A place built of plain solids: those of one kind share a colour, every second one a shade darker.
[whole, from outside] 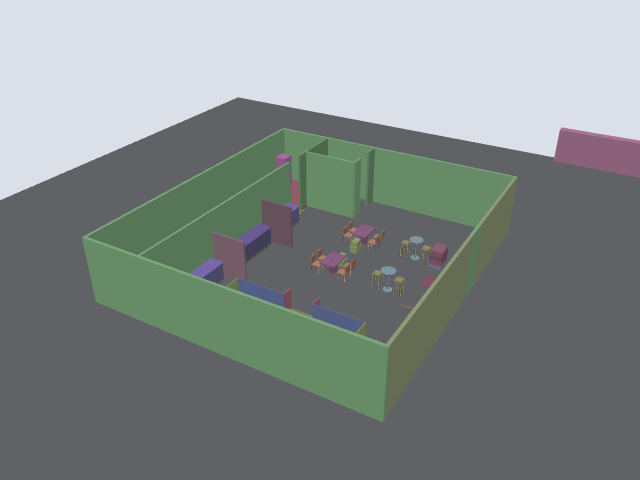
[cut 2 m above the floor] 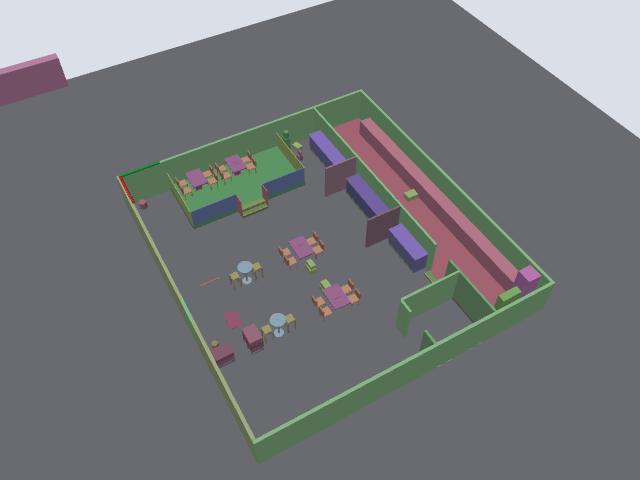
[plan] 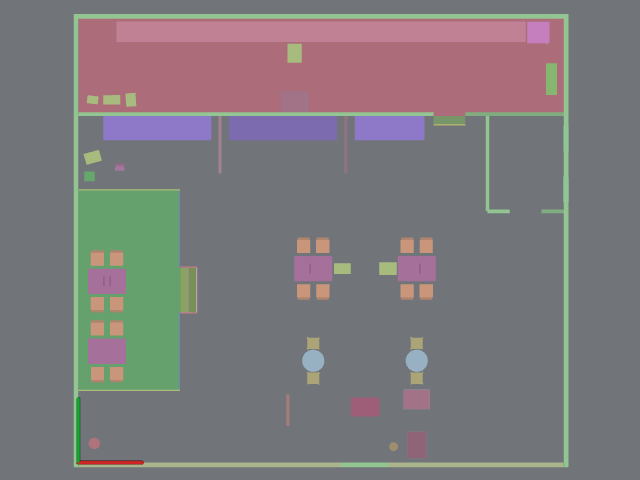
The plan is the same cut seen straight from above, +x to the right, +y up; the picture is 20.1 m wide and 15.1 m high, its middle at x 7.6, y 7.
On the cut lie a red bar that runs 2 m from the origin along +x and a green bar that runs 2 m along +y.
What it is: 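A food court's seating hall of the 2010s to 2020s; 15.3 x 14.0 m, ceiling 3.4 m, a street door 0.95 x 2.1 m in the glazed front; tables 0.75 m, chairs 0.45 m, bar tops 1.06 m, a counter 1.0 m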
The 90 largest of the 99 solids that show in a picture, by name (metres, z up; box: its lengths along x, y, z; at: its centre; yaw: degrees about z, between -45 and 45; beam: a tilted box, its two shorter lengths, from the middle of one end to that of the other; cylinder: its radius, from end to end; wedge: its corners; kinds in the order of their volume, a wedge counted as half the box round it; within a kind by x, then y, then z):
{
 "street_hedge_1": {"box": [0.6, 16.6, 2.25], "at": [-11.96, -8.3, 1.07]},
 "street_hedge_2": {"box": [0.6, 16.6, 2.25], "at": [27.23, -8.3, 1.07]},
 "wall_1": {"box": [0.15, 14.26, 3.41], "at": [-0.07, 6.98, 1.66]},
 "wall_2": {"box": [11.17, 0.12, 3.41], "at": [5.58, 10.96, 1.66]},
 "wall_3": {"box": [15.57, 0.15, 3.41], "at": [7.63, 14.04, 1.66]},
 "wall_4": {"box": [1.5, 0.15, 3.41], "at": [9.02, -0.07, 1.66]},
 "wall_5": {"box": [0.12, 3.06, 3.41], "at": [12.87, 9.43, 1.66]},
 "wall_6": {"box": [0.7, 0.12, 3.41], "at": [13.22, 7.9, 1.66]},
 "wall_7": {"box": [3.1, 0.12, 3.41], "at": [13.72, 10.96, 1.66]},
 "wall_8": {"box": [0.7, 0.12, 3.41], "at": [14.92, 7.9, 1.66]},
 "wall_9": {"box": [0.15, 8.2, 3.41], "at": [15.35, 3.95, 1.66]},
 "wall_10": {"box": [0.15, 3.3, 3.41], "at": [15.35, 9.4, 1.66]},
 "wall_11": {"box": [0.15, 3.36, 3.41], "at": [15.35, 12.43, 1.66]},
 "back_worktop_1": {"box": [12.87, 0.65, 0.95], "at": [7.63, 13.55, 0.55]},
 "zone_back_1": {"box": [15.27, 3.06, 0.17], "at": [7.63, 12.43, 0.04]},
 "window_wall_1": {"box": [8.41, 0.15, 3.41], "at": [4.21, -0.07, 1.66]},
 "window_wall_2": {"box": [5.66, 0.15, 3.41], "at": [12.44, -0.07, 1.66]},
 "dais_1": {"box": [3.2, 6.35, 0.35], "at": [1.6, 5.42, 0.12]},
 "counter_1": {"box": [3.36, 0.7, 1.05], "at": [2.48, 10.55, 0.47]},
 "counter_2": {"box": [3.36, 0.7, 1.05], "at": [6.43, 10.55, 0.47]},
 "counter_3": {"box": [2.16, 0.7, 1.05], "at": [9.79, 10.55, 0.47]},
 "back_fridge_1": {"box": [0.7, 0.68, 1.9], "at": [14.47, 13.53, 1.02]},
 "kiosk_wall_1": {"box": [0.1, 1.8, 2.35], "at": [4.46, 10.0, 1.12]},
 "kiosk_wall_2": {"box": [0.1, 1.8, 2.35], "at": [8.41, 10.0, 1.12]},
 "crate_1": {"box": [0.82, 0.6, 0.27], "at": [6.8, 11.36, 0.94]},
 "crate_2": {"box": [0.6, 0.82, 0.27], "at": [10.64, 0.56, 0.28]},
 "crate_3": {"box": [0.6, 0.82, 0.27], "at": [10.64, 0.56, 0.55]},
 "crate_4": {"box": [0.82, 0.6, 0.27], "at": [10.64, 1.99, 0.28]},
 "crate_5": {"box": [0.82, 0.6, 0.27], "at": [10.64, 1.99, 0.55]},
 "crate_6": {"box": [0.82, 0.6, 0.27], "at": [10.64, 1.99, 0.81]},
 "shelf_1": {"box": [0.35, 1.0, 1.95], "at": [14.88, 12.06, 1.04]},
 "box_cardboard_1": {"box": [0.5, 0.36, 0.31], "at": [0.45, 9.6, 0.11], "yaw": 15.8},
 "box_cardboard_2": {"box": [0.35, 0.25, 0.27], "at": [0.45, 11.41, 0.21], "yaw": -6.8},
 "box_cardboard_3": {"box": [0.54, 0.3, 0.39], "at": [1.05, 11.41, 0.27], "yaw": 0.3},
 "box_cardboard_4": {"box": [0.32, 0.42, 0.31], "at": [1.65, 11.41, 0.22], "yaw": 3.8},
 "box_cardboard_5": {"box": [0.45, 0.6, 0.33], "at": [6.8, 12.87, 0.24]},
 "box_cardboard_6": {"box": [0.47, 0.27, 0.21], "at": [8.29, 6.12, 0.41], "yaw": 2.9},
 "box_cardboard_7": {"box": [0.53, 0.35, 0.35], "at": [8.3, 6.1, 0.13]},
 "box_cardboard_8": {"box": [0.55, 0.41, 0.4], "at": [9.74, 6.1, 0.15]},
 "box_cardboard_9": {"box": [0.49, 0.33, 0.28], "at": [9.75, 6.08, 0.48], "yaw": 2.9},
 "counter_top_1": {"box": [3.4, 0.78, 0.04], "at": [2.48, 10.53, 1.02]},
 "counter_top_2": {"box": [3.4, 0.78, 0.04], "at": [6.43, 10.53, 1.02]},
 "counter_top_3": {"box": [2.2, 0.78, 0.04], "at": [9.79, 10.53, 1.02]},
 "meeting_table_1": {"box": [1.2, 0.8, 0.07], "at": [0.9, 3.5, 1.01]},
 "meeting_table_2": {"box": [1.2, 0.8, 0.07], "at": [0.9, 5.7, 1.01]},
 "meeting_table_3": {"box": [1.2, 0.8, 0.07], "at": [7.39, 6.1, 0.71]},
 "meeting_table_4": {"box": [1.2, 0.8, 0.07], "at": [10.64, 6.1, 0.71]},
 "stallriser_1": {"box": [8.41, 0.05, 0.35], "at": [4.21, -0.02, 0.12]},
 "stallriser_2": {"box": [5.66, 0.05, 0.35], "at": [12.44, -0.02, 0.12]},
 "dais_rail_end_1": {"box": [3.2, 0.04, 1.0], "at": [1.6, 2.27, 0.75]},
 "dais_rail_end_2": {"box": [3.2, 0.04, 1.0], "at": [1.6, 8.58, 0.75]},
 "dais_steps_1": {"box": [0.27, 1.4, 0.35], "at": [3.33, 5.42, 0.12]},
 "dais_steps_2": {"box": [0.27, 1.4, 0.2], "at": [3.6, 5.42, 0.05]},
 "dais_rail_front_1": {"box": [0.04, 2.48, 1.0], "at": [3.18, 3.49, 0.75]},
 "dais_rail_front_2": {"box": [0.04, 2.48, 1.0], "at": [3.18, 7.36, 0.75]},
 "side_chair_1": {"box": [0.42, 0.42, 0.04], "at": [0.6, 2.8, 0.73]},
 "side_chair_2": {"box": [0.42, 0.42, 0.04], "at": [0.6, 4.2, 0.73]},
 "side_chair_3": {"box": [0.42, 0.42, 0.04], "at": [0.6, 5.0, 0.73]},
 "side_chair_4": {"box": [0.42, 0.42, 0.04], "at": [1.2, 2.8, 0.73]},
 "side_chair_5": {"box": [0.42, 0.42, 0.04], "at": [1.2, 4.2, 0.73]},
 "side_chair_6": {"box": [0.42, 0.42, 0.04], "at": [1.2, 5.0, 0.73]},
 "side_chair_7": {"box": [0.42, 0.42, 0.04], "at": [7.09, 5.4, 0.43]},
 "side_chair_8": {"box": [0.42, 0.42, 0.04], "at": [7.09, 6.8, 0.43]},
 "side_chair_9": {"box": [0.38, 0.08, 0.38], "at": [7.09, 7.04, 0.65]},
 "side_chair_10": {"box": [0.42, 0.42, 0.04], "at": [7.69, 5.4, 0.43]},
 "side_chair_11": {"box": [0.42, 0.42, 0.04], "at": [7.69, 6.8, 0.43]},
 "side_chair_12": {"box": [0.42, 0.42, 0.04], "at": [10.34, 5.4, 0.43]},
 "side_chair_13": {"box": [0.42, 0.42, 0.04], "at": [10.34, 6.8, 0.43]},
 "side_chair_14": {"box": [0.38, 0.08, 0.38], "at": [10.34, 7.04, 0.65]},
 "side_chair_15": {"box": [0.38, 0.08, 0.38], "at": [10.94, 5.16, 0.65]},
 "side_chair_16": {"box": [0.42, 0.42, 0.04], "at": [10.94, 5.4, 0.43]},
 "side_chair_17": {"box": [0.42, 0.42, 0.04], "at": [10.94, 6.8, 0.43]},
 "side_chair_18": {"box": [0.38, 0.08, 0.38], "at": [10.94, 7.04, 0.65]},
 "water_cooler_1": {"box": [0.33, 0.31, 1.03], "at": [0.35, 9.0, 0.47]},
 "water_cooler_2": {"cylinder": 0.14, "from": [0.35, 9.0, 0.98], "to": [0.35, 9.0, 1.4]},
 "trolley_1": {"box": [0.84, 0.62, 0.19], "at": [10.64, 1.99, 0.04]},
 "dais_cheek_1": {"box": [0.54, 0.04, 1.3], "at": [3.47, 4.71, 0.6]},
 "dais_cheek_2": {"box": [0.54, 0.04, 1.3], "at": [3.47, 6.14, 0.6]},
 "back_step_1": {"box": [1.0, 0.3, 0.17], "at": [11.67, 10.75, 0.04]},
 "plant_pot_1": {"cylinder": 0.18, "from": [0.5, 0.6, 0.0], "to": [0.5, 0.6, 0.38]},
 "door_mat_1": {"box": [0.9, 0.6, 0.07], "at": [9.02, 1.75, -0.02]},
 "bar_stool_1": {"box": [0.38, 0.36, 0.06], "at": [7.39, 2.65, 0.73]},
 "bar_stool_2": {"box": [0.38, 0.36, 0.06], "at": [7.39, 3.75, 0.73]},
 "bar_stool_3": {"box": [0.38, 0.36, 0.06], "at": [10.64, 2.65, 0.73]},
 "bar_stool_4": {"box": [0.38, 0.36, 0.06], "at": [10.64, 3.75, 0.73]},
 "front_corner_1": {"box": [0.04, 0.17, 3.26], "at": [0.0, -0.07, 1.58]},
 "bar_table_1": {"cylinder": 0.35, "from": [7.39, 3.2, 1.03], "to": [7.39, 3.2, 1.06]},
 "bar_table_2": {"cylinder": 0.35, "from": [10.64, 3.2, 1.03], "to": [10.64, 3.2, 1.06]},
 "bin_waste_1": {"cylinder": 0.14, "from": [9.91, 0.5, 0.0], "to": [9.91, 0.5, 0.31]},
 "cable_protector_1": {"box": [0.1, 1.0, 0.07], "at": [6.59, 1.65, -0.01]}
}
